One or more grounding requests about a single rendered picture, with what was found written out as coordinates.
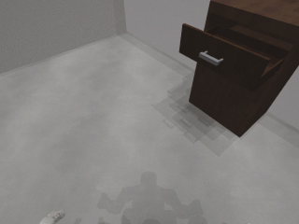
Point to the handle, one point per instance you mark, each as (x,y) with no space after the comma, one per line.
(209,58)

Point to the robot left hand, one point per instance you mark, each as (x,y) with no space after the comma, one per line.
(53,217)

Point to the drawer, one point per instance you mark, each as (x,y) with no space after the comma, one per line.
(247,61)

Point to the cabinet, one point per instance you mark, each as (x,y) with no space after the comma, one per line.
(273,21)

